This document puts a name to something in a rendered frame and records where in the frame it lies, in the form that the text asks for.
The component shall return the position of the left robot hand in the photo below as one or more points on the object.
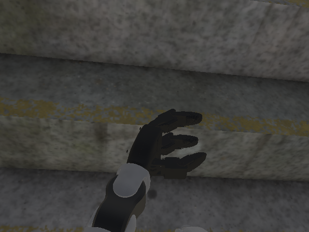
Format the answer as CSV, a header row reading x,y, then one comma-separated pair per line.
x,y
149,145

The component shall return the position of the robot left forearm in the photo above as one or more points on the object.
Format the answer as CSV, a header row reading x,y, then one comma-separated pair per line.
x,y
124,202

